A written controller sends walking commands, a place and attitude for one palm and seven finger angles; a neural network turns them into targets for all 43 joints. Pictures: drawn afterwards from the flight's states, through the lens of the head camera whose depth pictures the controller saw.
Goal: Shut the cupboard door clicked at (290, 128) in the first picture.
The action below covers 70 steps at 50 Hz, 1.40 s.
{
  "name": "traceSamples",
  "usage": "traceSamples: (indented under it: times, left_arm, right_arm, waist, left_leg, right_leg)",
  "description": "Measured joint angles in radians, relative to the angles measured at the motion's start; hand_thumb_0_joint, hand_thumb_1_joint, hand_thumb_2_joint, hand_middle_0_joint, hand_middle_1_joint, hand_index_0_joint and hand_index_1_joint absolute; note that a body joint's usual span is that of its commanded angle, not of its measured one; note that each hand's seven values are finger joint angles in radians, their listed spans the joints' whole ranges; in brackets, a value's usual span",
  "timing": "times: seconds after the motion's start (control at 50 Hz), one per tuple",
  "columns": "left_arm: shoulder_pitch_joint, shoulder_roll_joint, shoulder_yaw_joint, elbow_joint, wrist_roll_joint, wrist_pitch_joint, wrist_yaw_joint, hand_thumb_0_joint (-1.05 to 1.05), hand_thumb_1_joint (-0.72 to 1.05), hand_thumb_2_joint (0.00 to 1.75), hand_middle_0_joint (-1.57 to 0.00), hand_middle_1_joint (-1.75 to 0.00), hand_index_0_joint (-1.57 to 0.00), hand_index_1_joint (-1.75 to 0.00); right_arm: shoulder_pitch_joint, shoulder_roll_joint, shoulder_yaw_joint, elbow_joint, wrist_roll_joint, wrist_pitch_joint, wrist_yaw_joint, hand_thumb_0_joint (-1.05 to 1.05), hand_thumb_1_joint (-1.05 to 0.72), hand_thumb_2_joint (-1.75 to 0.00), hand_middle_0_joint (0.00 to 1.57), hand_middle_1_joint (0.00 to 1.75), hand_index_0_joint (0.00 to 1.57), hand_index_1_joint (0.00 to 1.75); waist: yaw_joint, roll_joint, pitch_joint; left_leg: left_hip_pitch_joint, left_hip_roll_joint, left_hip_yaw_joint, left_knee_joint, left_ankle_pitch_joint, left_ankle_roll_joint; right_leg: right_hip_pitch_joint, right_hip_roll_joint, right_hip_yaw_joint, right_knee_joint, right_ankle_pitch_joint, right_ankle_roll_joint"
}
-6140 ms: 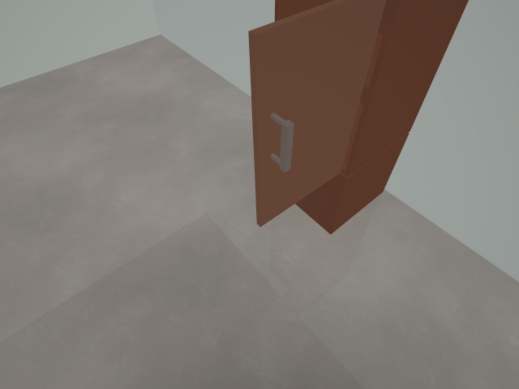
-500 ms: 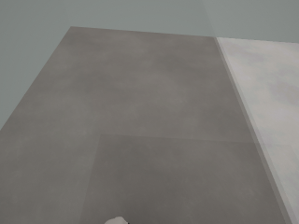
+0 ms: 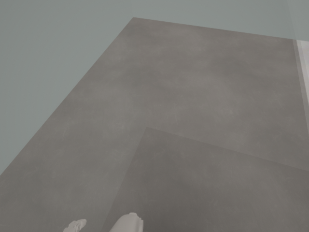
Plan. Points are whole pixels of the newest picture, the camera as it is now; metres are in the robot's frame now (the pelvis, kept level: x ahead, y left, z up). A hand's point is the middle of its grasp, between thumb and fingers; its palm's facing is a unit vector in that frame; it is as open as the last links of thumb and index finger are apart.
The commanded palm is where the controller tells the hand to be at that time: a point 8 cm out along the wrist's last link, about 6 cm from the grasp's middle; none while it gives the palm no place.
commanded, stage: walk to a spot facing it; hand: left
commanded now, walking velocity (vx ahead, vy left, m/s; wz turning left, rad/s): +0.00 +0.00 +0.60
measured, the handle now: out of the picture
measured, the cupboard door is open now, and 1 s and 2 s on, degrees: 89 89 89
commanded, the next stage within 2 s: none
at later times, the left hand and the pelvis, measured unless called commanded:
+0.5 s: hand out of the picture +0.04 +0.23 -0.16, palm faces +0.34 -0.90 -0.28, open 7.4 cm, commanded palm none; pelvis +0.02 -0.01 +0.00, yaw +19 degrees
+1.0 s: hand out of the picture -0.05 +0.16 -0.19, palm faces +0.63 -0.75 -0.21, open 7.3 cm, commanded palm none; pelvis +0.03 -0.04 -0.01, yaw +39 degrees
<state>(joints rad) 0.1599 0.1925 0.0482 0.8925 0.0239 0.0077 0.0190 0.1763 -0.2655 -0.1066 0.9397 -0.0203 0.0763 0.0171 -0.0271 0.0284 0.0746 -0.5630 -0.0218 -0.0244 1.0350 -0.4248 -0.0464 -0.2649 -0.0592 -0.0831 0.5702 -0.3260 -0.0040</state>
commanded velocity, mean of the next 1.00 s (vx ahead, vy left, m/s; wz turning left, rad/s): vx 0.00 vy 0.00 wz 0.60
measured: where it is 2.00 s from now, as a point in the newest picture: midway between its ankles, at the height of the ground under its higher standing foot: outside the picture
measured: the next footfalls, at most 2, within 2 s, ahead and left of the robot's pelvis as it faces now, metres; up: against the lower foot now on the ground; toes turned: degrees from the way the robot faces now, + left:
left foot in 0.26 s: +0.05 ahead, +0.12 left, +0.00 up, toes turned +17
right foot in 0.62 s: +0.12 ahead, -0.14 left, +0.00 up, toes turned +20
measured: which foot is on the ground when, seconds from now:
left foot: up 0.00-0.24, down 0.26-0.60, up 0.62-0.96, down 0.98-1.00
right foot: down 0.00-0.26, up 0.28-0.60, down 0.62-0.96, up 0.98-1.00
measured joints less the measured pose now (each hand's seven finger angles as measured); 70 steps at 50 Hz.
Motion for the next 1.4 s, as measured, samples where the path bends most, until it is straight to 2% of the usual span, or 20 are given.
traceSamples:
  times: [0.06,0.14,0.22,0.26,0.28,0.32,0.4,0.5,0.6,0.66,0.7,0.74,0.9,0.96,0.98,1.02,1.12,1.3,1.38,1.4]
  left_arm:
    - [0.023,0.000,-0.007,0.007,0.000,-0.003,0.001,0.00,0.91,0.90,-0.20,-0.30,-0.20,-0.30]
    - [0.048,0.003,-0.015,0.012,0.001,-0.011,-0.003,0.00,0.91,0.90,-0.20,-0.30,-0.20,-0.30]
    - [0.073,0.018,-0.012,0.021,0.001,-0.010,-0.008,0.00,0.91,0.90,-0.20,-0.30,-0.20,-0.30]
    - [0.095,0.029,-0.006,0.025,-0.006,-0.004,-0.012,0.00,0.90,0.90,-0.20,-0.30,-0.20,-0.30]
    - [0.092,0.040,-0.003,0.032,-0.010,0.005,-0.014,0.00,0.90,0.90,-0.20,-0.30,-0.20,-0.30]
    - [0.072,0.063,0.005,0.042,-0.009,0.035,-0.008,0.00,0.91,0.90,-0.20,-0.30,-0.20,-0.30]
    - [0.027,0.076,0.021,0.041,-0.007,0.057,-0.009,0.01,0.91,0.90,-0.20,-0.30,-0.20,-0.30]
    - [-0.004,0.073,0.024,0.001,-0.006,0.048,-0.016,0.01,0.91,0.90,-0.20,-0.30,-0.19,-0.30]
    - [-0.012,0.064,0.016,-0.036,-0.008,0.022,-0.017,0.00,0.91,0.90,-0.20,-0.30,-0.19,-0.30]
    - [-0.008,0.038,0.004,-0.041,0.000,-0.001,-0.008,0.00,0.91,0.90,-0.20,-0.30,-0.20,-0.30]
    - [0.003,0.017,-0.005,-0.040,-0.001,-0.001,-0.002,0.00,0.91,0.90,-0.20,-0.30,-0.20,-0.30]
    - [0.016,0.001,-0.012,-0.034,-0.001,0.002,0.001,0.00,0.91,0.90,-0.20,-0.30,-0.20,-0.30]
    - [0.047,-0.003,-0.016,-0.013,0.003,-0.002,-0.005,0.00,0.91,0.90,-0.20,-0.30,-0.20,-0.30]
    - [0.064,0.019,-0.004,-0.003,-0.002,0.004,-0.011,0.00,0.91,0.90,-0.20,-0.30,-0.20,-0.30]
    - [0.068,0.028,0.001,0.001,-0.006,0.011,-0.014,0.00,0.91,0.90,-0.20,-0.30,-0.20,-0.30]
    - [0.053,0.053,0.011,0.015,-0.007,0.037,-0.010,0.00,0.91,0.90,-0.20,-0.30,-0.20,-0.30]
    - [0.004,0.082,0.029,0.034,-0.005,0.059,-0.010,0.01,0.91,0.90,-0.20,-0.30,-0.20,-0.30]
    - [-0.058,0.070,0.020,-0.015,-0.012,0.044,-0.012,0.00,0.91,0.90,-0.20,-0.30,-0.19,-0.30]
    - [-0.060,0.057,0.007,-0.045,-0.015,0.019,-0.012,0.00,0.91,0.90,-0.20,-0.30,-0.20,-0.30]
    - [-0.058,0.049,0.007,-0.047,-0.010,0.007,-0.008,0.00,0.91,0.90,-0.20,-0.30,-0.20,-0.30]
  right_arm:
    - [-0.011,-0.003,0.005,-0.007,0.004,0.002,0.005,0.00,-0.91,-0.89,0.19,0.30,0.20,0.30]
    - [-0.039,0.001,0.020,-0.014,0.008,0.002,0.012,0.00,-0.91,-0.89,0.19,0.30,0.20,0.30]
    - [-0.079,0.009,0.035,-0.029,0.011,-0.006,0.014,0.00,-0.91,-0.89,0.19,0.30,0.20,0.30]
    - [-0.088,0.005,0.042,-0.050,0.007,-0.021,0.017,0.00,-0.91,-0.89,0.19,0.30,0.20,0.30]
    - [-0.094,0.008,0.040,-0.058,0.005,-0.032,0.015,0.00,-0.91,-0.89,0.19,0.30,0.20,0.30]
    - [-0.100,0.021,0.046,-0.068,0.006,-0.045,0.010,0.00,-0.91,-0.89,0.19,0.30,0.20,0.30]
    - [-0.080,0.032,0.053,-0.067,0.002,-0.046,-0.007,0.00,-0.91,-0.89,0.20,0.30,0.20,0.30]
    - [-0.052,0.036,0.052,-0.050,-0.003,-0.035,-0.003,0.00,-0.90,-0.89,0.20,0.30,0.20,0.30]
    - [-0.021,0.034,0.037,-0.043,0.001,-0.018,0.001,0.00,-0.90,-0.89,0.20,0.30,0.20,0.30]
    - [-0.021,0.015,0.020,-0.032,0.005,-0.005,0.002,0.00,-0.90,-0.89,0.20,0.30,0.20,0.30]
    - [-0.025,0.005,0.013,-0.023,0.005,0.005,0.003,0.00,-0.90,-0.89,0.20,0.30,0.20,0.30]
    - [-0.028,0.003,0.013,-0.017,0.006,0.010,0.007,0.00,-0.91,-0.89,0.20,0.30,0.20,0.30]
    - [-0.058,0.023,0.030,-0.018,0.013,0.007,0.020,0.00,-0.91,-0.89,0.19,0.30,0.20,0.30]
    - [-0.067,0.025,0.038,-0.038,0.012,-0.011,0.021,0.00,-0.91,-0.89,0.19,0.30,0.20,0.30]
    - [-0.067,0.024,0.037,-0.047,0.009,-0.021,0.021,0.00,-0.91,-0.89,0.19,0.30,0.20,0.30]
    - [-0.073,0.034,0.041,-0.054,0.006,-0.037,0.014,0.00,-0.91,-0.89,0.19,0.30,0.20,0.30]
    - [-0.047,0.051,0.051,-0.053,0.001,-0.048,-0.010,0.00,-0.91,-0.89,0.20,0.30,0.20,0.30]
    - [0.008,0.050,0.046,-0.024,-0.003,-0.036,-0.007,0.00,-0.90,-0.89,0.20,0.30,0.20,0.30]
    - [0.033,0.041,0.032,-0.021,0.004,-0.019,-0.005,0.00,-0.90,-0.89,0.20,0.30,0.20,0.30]
    - [0.029,0.034,0.026,-0.016,0.007,-0.014,-0.005,0.00,-0.90,-0.89,0.20,0.30,0.20,0.30]
  waist:
    - [-0.005,-0.028,0.010]
    - [0.008,-0.057,0.027]
    - [0.030,-0.077,0.039]
    - [0.032,-0.074,0.029]
    - [0.027,-0.078,0.029]
    - [0.036,-0.093,0.038]
    - [0.043,-0.073,0.033]
    - [0.038,-0.035,0.023]
    - [0.018,-0.007,0.013]
    - [0.013,0.010,0.024]
    - [0.006,0.011,0.034]
    - [0.000,0.000,0.038]
    - [0.019,-0.064,0.052]
    - [0.025,-0.078,0.043]
    - [0.023,-0.079,0.036]
    - [0.029,-0.097,0.042]
    - [0.032,-0.081,0.032]
    - [0.008,-0.028,0.023]
    - [-0.004,-0.016,0.008]
    - [0.001,-0.011,0.012]
  left_leg:
    - [0.017,0.026,0.052,0.027,0.003,-0.021]
    - [0.098,0.041,0.093,-0.137,-0.002,-0.026]
    - [0.192,0.032,0.126,-0.326,0.028,-0.008]
    - [0.257,0.031,0.139,-0.456,0.161,0.029]
    - [0.245,0.025,0.132,-0.444,0.163,0.063]
    - [0.227,0.015,0.117,-0.398,0.124,0.086]
    - [0.242,0.015,0.067,-0.445,0.144,0.069]
    - [0.249,0.018,0.003,-0.499,0.184,0.054]
    - [0.204,0.010,-0.068,-0.448,0.169,0.017]
    - [0.114,-0.005,-0.062,-0.199,-0.028,0.014]
    - [0.062,-0.005,-0.026,-0.003,-0.056,0.004]
    - [0.047,0.010,0.014,0.074,-0.040,-0.011]
    - [0.166,0.037,0.104,-0.219,-0.023,-0.019]
    - [0.251,0.032,0.124,-0.413,0.094,0.002]
    - [0.253,0.030,0.115,-0.437,0.160,0.032]
    - [0.229,0.016,0.105,-0.387,0.124,0.078]
    - [0.249,0.008,0.048,-0.462,0.141,0.080]
    - [0.259,-0.003,-0.063,-0.536,0.200,0.056]
    - [0.210,-0.029,-0.114,-0.467,0.174,0.026]
    - [0.182,-0.032,-0.111,-0.400,0.100,0.020]
  right_leg:
    - [0.043,-0.029,-0.038,-0.040,0.004,-0.003]
    - [0.073,-0.060,-0.093,-0.048,-0.010,0.001]
    - [0.071,-0.086,-0.145,0.007,-0.054,0.013]
    - [0.036,-0.099,-0.166,0.101,-0.094,0.027]
    - [-0.006,-0.105,-0.146,0.204,-0.143,0.045]
    - [-0.097,-0.083,-0.057,0.413,-0.219,0.069]
    - [-0.209,-0.044,0.033,0.564,-0.153,0.089]
    - [-0.204,-0.023,0.069,0.400,-0.109,0.088]
    - [-0.067,0.015,0.056,0.070,-0.018,0.073]
    - [-0.054,0.004,0.025,0.062,-0.005,0.016]
    - [-0.030,-0.012,-0.001,0.049,-0.009,0.004]
    - [0.000,-0.029,-0.025,0.015,0.001,0.002]
    - [0.044,-0.085,-0.130,-0.017,0.001,0.017]
    - [0.018,-0.108,-0.167,0.059,-0.044,0.036]
    - [-0.012,-0.116,-0.162,0.126,-0.069,0.049]
    - [-0.093,-0.103,-0.074,0.317,-0.188,0.069]
    - [-0.227,-0.046,0.045,0.556,-0.124,0.090]
    - [-0.165,0.006,0.083,0.302,-0.100,0.092]
    - [-0.028,0.029,0.071,0.003,0.000,0.068]
    - [-0.025,0.029,0.068,-0.007,0.008,0.048]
